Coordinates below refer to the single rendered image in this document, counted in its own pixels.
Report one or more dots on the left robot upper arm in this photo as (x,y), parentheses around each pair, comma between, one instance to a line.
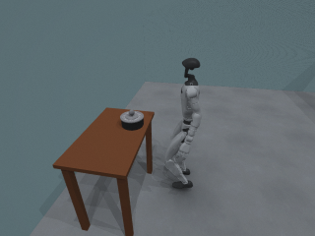
(192,95)

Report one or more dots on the humanoid robot head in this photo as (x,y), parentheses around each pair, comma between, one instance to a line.
(190,64)

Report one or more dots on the table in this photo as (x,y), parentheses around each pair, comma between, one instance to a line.
(106,149)

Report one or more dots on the knob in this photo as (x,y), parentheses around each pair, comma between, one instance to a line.
(131,112)

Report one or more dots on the left robot hand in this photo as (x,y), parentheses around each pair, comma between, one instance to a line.
(184,148)

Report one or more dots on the pot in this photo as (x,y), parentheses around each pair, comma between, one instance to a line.
(133,126)

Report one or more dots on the lid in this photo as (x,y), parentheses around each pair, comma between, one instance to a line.
(127,118)

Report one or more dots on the humanoid robot torso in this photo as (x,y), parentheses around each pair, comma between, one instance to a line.
(187,110)

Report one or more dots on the robot left forearm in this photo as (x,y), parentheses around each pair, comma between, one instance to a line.
(193,128)

